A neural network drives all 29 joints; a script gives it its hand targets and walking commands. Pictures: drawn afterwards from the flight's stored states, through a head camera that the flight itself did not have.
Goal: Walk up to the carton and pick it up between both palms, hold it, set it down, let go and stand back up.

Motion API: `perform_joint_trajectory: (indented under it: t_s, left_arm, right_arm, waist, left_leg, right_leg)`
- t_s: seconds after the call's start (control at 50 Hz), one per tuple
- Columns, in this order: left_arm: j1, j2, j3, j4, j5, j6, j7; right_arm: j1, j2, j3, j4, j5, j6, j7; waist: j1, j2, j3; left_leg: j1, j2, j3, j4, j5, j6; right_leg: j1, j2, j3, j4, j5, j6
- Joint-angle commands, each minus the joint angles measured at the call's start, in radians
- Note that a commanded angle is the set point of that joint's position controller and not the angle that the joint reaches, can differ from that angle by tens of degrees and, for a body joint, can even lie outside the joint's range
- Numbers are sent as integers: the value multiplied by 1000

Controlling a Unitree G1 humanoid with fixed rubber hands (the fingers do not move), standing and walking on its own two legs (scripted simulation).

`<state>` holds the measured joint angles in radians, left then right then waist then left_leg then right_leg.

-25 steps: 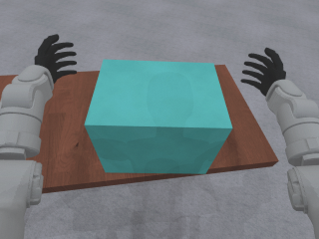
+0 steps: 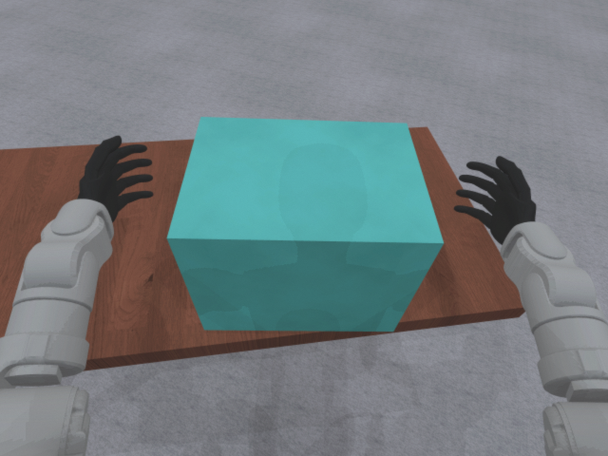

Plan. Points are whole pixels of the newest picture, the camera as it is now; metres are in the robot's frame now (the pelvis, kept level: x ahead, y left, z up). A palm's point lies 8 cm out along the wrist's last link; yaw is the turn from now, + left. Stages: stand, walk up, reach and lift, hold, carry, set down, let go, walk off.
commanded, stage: set down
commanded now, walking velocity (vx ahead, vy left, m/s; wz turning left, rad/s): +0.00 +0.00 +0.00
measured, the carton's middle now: (302, 230) +0.44 +0.01 +0.01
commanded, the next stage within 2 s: none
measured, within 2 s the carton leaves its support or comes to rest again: neither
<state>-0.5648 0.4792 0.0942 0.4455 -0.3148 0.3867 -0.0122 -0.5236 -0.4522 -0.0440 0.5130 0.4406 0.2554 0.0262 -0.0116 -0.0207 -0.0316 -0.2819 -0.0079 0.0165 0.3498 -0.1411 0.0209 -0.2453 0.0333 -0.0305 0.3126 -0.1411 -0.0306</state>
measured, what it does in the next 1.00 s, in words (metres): stands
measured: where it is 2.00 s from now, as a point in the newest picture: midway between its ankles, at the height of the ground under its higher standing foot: outside the picture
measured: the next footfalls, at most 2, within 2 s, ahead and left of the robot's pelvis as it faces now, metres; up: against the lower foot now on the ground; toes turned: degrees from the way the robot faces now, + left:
none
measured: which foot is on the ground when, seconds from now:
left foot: down 0.00-1.00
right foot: down 0.00-1.00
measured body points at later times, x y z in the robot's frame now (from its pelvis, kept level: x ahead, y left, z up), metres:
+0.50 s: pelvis +0.01 +0.00 +0.00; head +0.02 +0.01 +0.45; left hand +0.33 +0.26 +0.06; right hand +0.31 -0.25 +0.06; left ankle +0.02 +0.10 -0.75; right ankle +0.01 -0.10 -0.75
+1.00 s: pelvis +0.02 +0.00 +0.00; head +0.02 +0.01 +0.45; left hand +0.23 +0.27 -0.02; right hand +0.22 -0.25 -0.02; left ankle +0.02 +0.10 -0.75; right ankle +0.01 -0.10 -0.75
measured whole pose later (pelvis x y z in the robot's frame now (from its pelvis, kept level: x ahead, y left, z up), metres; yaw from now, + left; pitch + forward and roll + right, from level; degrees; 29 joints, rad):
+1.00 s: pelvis +0.02 +0.00 +0.00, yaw +0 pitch -1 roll -1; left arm 0.14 0.31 0.04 0.49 -0.22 -0.23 -0.03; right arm 0.23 -0.27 -0.03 0.43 0.32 -0.22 0.04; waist 0.03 -0.02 0.00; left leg -0.17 -0.01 0.01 0.39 -0.20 0.02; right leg -0.13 0.04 -0.01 0.34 -0.19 -0.03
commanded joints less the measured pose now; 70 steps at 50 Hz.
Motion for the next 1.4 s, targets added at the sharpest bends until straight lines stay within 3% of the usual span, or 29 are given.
perform_joint_trajectory:
  t_s: [0.0, 0.1, 0.12, 0.14, 0.26, 0.28, 0.32, 0.34, 0.36, 0.38, 0.4, 0.42, 0.44, 0.58, 0.6, 0.68, 0.7, 0.72, 0.74, 0.76, 0.84, 0.86, 0.88, 0.92, 1.04, 1.12, 1.22, 1.28, 1.38]
  left_arm:
    - [-198, 151, 90, -153, 44, -35, -25]
    - [-131, 126, 95, -200, 49, -67, -26]
    - [-166, 129, 93, -220, 44, -85, -24]
    - [-61, 109, 91, -200, 51, -98, -24]
    - [-188, 148, 85, -270, 4, -185, 0]
    - [-60, 111, 63, -302, 1, -201, 5]
    - [-43, 135, 79, -288, 11, -219, -1]
    - [87, 96, 95, -276, 33, -223, -8]
    - [13, 128, 95, -284, 34, -229, -13]
    - [143, 82, 96, -259, 46, -230, -22]
    - [-33, 130, 107, -284, 33, -227, -22]
    - [127, 85, 97, -275, 37, -230, -22]
    - [109, 93, 105, -291, 39, -241, -20]
    - [184, 55, 51, -299, 25, -316, -30]
    - [312, 19, 53, -296, 39, -328, -29]
    - [199, 64, 24, -313, 8, -369, -4]
    - [425, -3, 32, -280, 42, -386, -6]
    - [154, 85, 24, -318, 14, -407, -1]
    - [474, -3, 24, -248, 39, -429, -1]
    - [316, 52, 28, -277, 37, -451, -3]
    - [463, 6, 22, -164, 67, -518, -10]
    - [743, -81, 25, -60, 122, -574, -15]
    - [651, -52, 22, -84, 131, -614, -29]
    - [632, -44, 5, -73, 110, -676, -29]
    - [461, 24, -123, -137, -12, -770, 45]
    - [515, 40, -120, -67, -14, -769, 52]
    - [625, 11, -67, 31, 57, -684, -4]
    - [651, -21, -58, 50, 86, -628, -30]
    - [626, -46, -60, 21, 110, -557, -28]
  right_arm:
    - [-168, -229, -53, -94, 17, -46, -13]
    - [-101, -178, -37, -208, 12, -74, 0]
    - [-126, -186, -69, -232, 2, -87, 0]
    - [-24, -158, -46, -226, -1, -100, 4]
    - [-101, -152, -99, -359, -39, -139, 9]
    - [22, -135, -91, -378, -34, -149, 15]
    - [50, -135, -98, -376, -43, -159, 10]
    - [172, -124, -84, -360, -49, -169, 7]
    - [94, -143, -95, -378, -52, -174, 0]
    - [223, -109, -65, -349, -51, -178, -4]
    - [66, -147, -96, -383, -62, -174, -13]
    - [211, -122, -81, -362, -61, -179, -11]
    - [195, -123, -84, -389, -60, -191, -11]
    - [282, -95, -92, -382, -62, -240, -7]
    - [408, -69, -70, -366, -63, -253, 0]
    - [297, -91, -108, -404, -72, -265, 14]
    - [512, -44, -64, -351, -61, -280, 22]
    - [254, -88, -114, -435, -73, -286, 17]
    - [541, -16, -47, -344, -60, -302, 25]
    - [408, -55, -80, -385, -66, -315, 23]
    - [531, -13, -44, -297, -88, -365, 20]
    - [763, 64, 0, -197, -80, -423, 35]
    - [692, 32, -28, -212, -73, -468, 28]
    - [660, 49, -34, -205, -114, -540, 12]
    - [497, 49, -53, -234, -188, -562, 19]
    - [532, 72, -19, -145, -193, -539, 13]
    - [609, 85, 31, 5, -180, -559, -21]
    - [616, 88, 39, 33, -194, -566, -31]
    - [600, 124, 29, -15, -252, -525, -28]
  waist:
    - [-21, 38, -413]
    - [2, 6, -332]
    - [-2, 31, -349]
    - [8, 23, -313]
    - [14, 42, -335]
    - [15, 46, -321]
    - [11, 21, -334]
    - [7, 7, -323]
    - [15, 16, -338]
    - [6, -2, -291]
    - [6, 23, -344]
    - [4, 3, -298]
    - [19, 3, -313]
    - [-11, 31, -235]
    - [-3, 32, -200]
    - [-3, 67, -200]
    - [20, 41, -124]
    - [16, 54, -220]
    - [32, 8, -123]
    - [22, 44, -189]
    - [34, 23, -120]
    - [110, 1, -67]
    - [79, 24, -136]
    - [60, 38, -82]
    - [15, 72, -79]
    - [16, 38, -128]
    - [27, 17, -129]
    - [31, 18, -80]
    - [46, 33, 17]
  left_leg:
    - [263, 7, -47, -11, 308, -44]
    - [244, -2, -37, -20, 246, -27]
    - [236, -7, -31, -18, 238, -31]
    - [251, -4, -35, -22, 240, -32]
    - [164, -2, -32, -21, 93, -19]
    - [187, 4, -34, -16, 130, -25]
    - [203, -3, -32, -7, 159, -19]
    - [221, -2, -37, -4, 199, -22]
    - [201, -7, -31, -7, 178, -25]
    - [216, -5, -34, -5, 206, -20]
    - [179, -9, -27, -10, 168, -18]
    - [207, -2, -34, -7, 187, -21]
    - [200, -6, -32, -11, 178, -23]
    - [221, 3, -44, -7, 197, -29]
    - [238, 5, -51, -5, 216, -33]
    - [205, 14, -47, -11, 150, -34]
    - [232, 19, -58, -15, 183, -32]
    - [181, 13, -46, -9, 149, -29]
    - [233, 20, -55, -6, 207, -28]
    - [217, 12, -51, -3, 190, -30]
    - [222, 9, -51, 4, 200, -26]
    - [253, 4, -69, 21, 292, -47]
    - [292, -4, -58, 45, 322, -54]
    - [253, -6, -53, 51, 289, -55]
    - [137, 47, -43, 12, -83, -37]
    - [151, 45, -40, 34, 1, -33]
    - [247, 18, -38, 56, 240, -43]
    - [284, 13, -34, 42, 264, -43]
    - [247, 23, -16, -10, 150, -32]
  right_leg:
    - [171, -4, 28, -21, 310, 27]
    - [146, -8, 41, -40, 208, 24]
    - [135, -11, 44, -37, 200, 22]
    - [145, -12, 42, -41, 197, 23]
    - [93, -30, 66, -20, 37, 11]
    - [114, -25, 63, -14, 76, 9]
    - [117, -25, 68, -16, 120, 17]
    - [166, -22, 69, -12, 173, 14]
    - [153, -25, 70, -13, 163, 17]
    - [187, -27, 75, -9, 202, 18]
    - [156, -30, 79, -10, 155, 14]
    - [165, -26, 75, -6, 171, 12]
    - [156, -22, 72, -15, 137, 12]
    - [111, -23, 73, -21, 139, -5]
    - [139, -20, 77, -25, 137, -11]
    - [69, -24, 77, -24, 29, -17]
    - [118, -20, 78, -25, 70, -22]
    - [78, -22, 79, -27, 21, -16]
    - [126, -23, 86, -20, 95, -16]
    - [101, -26, 82, -27, 68, -10]
    - [110, -30, 92, -29, 87, -13]
    - [104, -12, 69, -39, 76, -24]
    - [79, -12, 73, -51, 85, -26]
    - [55, -14, 69, -45, 70, -25]
    - [-8, -41, 67, 28, -145, -14]
    - [53, -51, 81, 53, -33, 4]
    - [136, -45, 89, 25, 181, 8]
    - [118, -37, 78, -10, 156, -2]
    - [73, -36, 65, -51, -13, -18]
